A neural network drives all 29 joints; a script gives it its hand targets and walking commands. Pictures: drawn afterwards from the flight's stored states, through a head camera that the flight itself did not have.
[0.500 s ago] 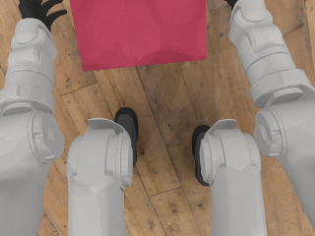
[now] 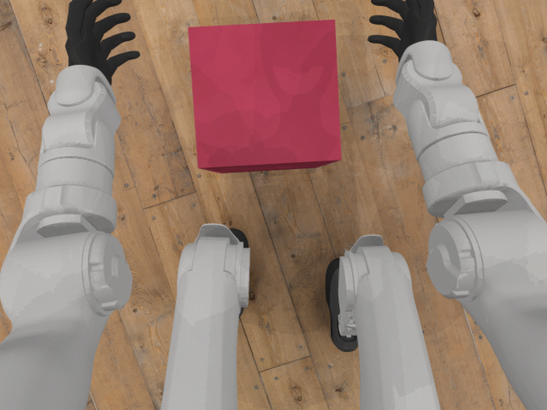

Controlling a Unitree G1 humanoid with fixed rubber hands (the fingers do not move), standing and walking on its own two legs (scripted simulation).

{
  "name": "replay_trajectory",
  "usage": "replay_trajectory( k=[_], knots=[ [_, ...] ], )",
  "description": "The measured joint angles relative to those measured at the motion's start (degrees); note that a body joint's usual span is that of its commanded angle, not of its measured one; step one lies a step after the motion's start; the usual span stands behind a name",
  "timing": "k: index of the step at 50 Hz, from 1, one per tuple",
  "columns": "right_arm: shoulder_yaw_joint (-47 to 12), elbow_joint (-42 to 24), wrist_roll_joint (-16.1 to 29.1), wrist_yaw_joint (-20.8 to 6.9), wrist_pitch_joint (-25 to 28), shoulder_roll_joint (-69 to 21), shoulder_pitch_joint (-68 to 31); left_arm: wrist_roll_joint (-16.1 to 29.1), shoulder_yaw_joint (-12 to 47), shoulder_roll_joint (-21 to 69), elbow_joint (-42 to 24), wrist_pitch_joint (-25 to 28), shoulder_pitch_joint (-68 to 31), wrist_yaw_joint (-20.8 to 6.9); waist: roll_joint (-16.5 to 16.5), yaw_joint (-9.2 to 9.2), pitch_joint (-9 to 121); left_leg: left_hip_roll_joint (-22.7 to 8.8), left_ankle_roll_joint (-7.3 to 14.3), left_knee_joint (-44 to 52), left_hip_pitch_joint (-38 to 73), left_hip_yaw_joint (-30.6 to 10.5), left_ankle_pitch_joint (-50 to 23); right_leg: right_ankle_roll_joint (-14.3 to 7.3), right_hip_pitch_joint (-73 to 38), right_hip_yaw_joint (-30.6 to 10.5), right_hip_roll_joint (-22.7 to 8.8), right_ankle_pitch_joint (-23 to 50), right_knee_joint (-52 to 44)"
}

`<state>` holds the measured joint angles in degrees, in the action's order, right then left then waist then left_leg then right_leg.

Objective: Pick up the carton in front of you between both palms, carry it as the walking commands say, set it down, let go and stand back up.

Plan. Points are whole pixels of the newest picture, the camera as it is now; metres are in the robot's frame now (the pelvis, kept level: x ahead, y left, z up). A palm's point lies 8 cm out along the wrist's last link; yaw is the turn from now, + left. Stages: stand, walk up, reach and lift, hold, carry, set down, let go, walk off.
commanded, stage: set down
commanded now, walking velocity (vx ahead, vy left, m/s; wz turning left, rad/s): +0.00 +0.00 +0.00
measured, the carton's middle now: (265, 112) +0.51 +0.08 -0.33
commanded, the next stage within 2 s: let go in 0.60 s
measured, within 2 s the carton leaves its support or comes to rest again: neither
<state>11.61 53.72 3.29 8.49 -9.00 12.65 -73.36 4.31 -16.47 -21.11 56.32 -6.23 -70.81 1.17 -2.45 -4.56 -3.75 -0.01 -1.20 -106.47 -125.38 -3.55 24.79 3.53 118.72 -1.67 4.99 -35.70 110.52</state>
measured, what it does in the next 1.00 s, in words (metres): rises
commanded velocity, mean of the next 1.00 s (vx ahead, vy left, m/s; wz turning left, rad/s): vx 0.00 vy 0.00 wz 0.00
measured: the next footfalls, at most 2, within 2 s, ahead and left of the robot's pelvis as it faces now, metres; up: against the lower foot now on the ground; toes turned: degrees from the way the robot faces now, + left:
none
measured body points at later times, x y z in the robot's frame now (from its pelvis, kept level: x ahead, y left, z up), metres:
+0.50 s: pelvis +0.03 +0.01 +0.13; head +0.33 +0.05 +0.46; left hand +0.51 +0.30 +0.02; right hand +0.57 -0.10 +0.02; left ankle +0.13 +0.13 -0.42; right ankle +0.09 -0.13 -0.42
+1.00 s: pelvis +0.07 +0.02 +0.25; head +0.31 +0.05 +0.64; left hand +0.41 +0.30 +0.14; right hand +0.46 -0.14 +0.14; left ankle +0.13 +0.13 -0.42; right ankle +0.09 -0.13 -0.42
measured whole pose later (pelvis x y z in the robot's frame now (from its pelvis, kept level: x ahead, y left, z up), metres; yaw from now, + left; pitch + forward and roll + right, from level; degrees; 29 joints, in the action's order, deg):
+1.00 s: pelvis +0.07 +0.02 +0.25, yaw +3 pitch +34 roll -2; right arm 10.9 32.3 -4.7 3.3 -6.2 6.0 -26.7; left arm -3.3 -13.2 -14.5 34.3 -5.3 -26.4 -6.1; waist -1.1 -2.9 3.3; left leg 1.0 0.5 -49.6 -69.4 -2.6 14.2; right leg 3.0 63.6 -4.4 1.9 -21.0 50.4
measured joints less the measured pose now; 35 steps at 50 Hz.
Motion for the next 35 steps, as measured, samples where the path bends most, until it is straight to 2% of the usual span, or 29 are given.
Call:
replay_trajectory(
  k=[15,29,35],
  knots=[
    [-0.62,-10.64,-0.86,-0.43,-2.92,-0.92,8.43,-1.13,-2.35,1.29,-9.91,-3.43,7.7,-2.47,0.57,0.32,4.98,0.34,0.28,14.55,9.85,0.44,-1.65,-0.16,-9.21,-1.08,-0.41,2.92,-15.16],
    [1.76,-8.85,-3.07,-2.71,-0.9,-2.5,13.09,-4.08,-3.92,3.36,-9.22,-1.98,11.97,-4.29,0.5,0.84,8.72,0.69,0.49,32.5,24.16,0.27,-6.08,-0.49,-23.13,-1.58,-1.27,8.36,-33.72],
    [2.84,-8.78,-5.72,-3.4,-0.22,-3.53,15.71,-6.88,-4.65,4.36,-8.6,-1.1,14.13,-5.18,0.68,1.06,9.19,0.71,0.79,39.87,30.05,0.5,-8.43,-0.39,-28.81,-2.02,-1.65,11.06,-41.24]
  ],
)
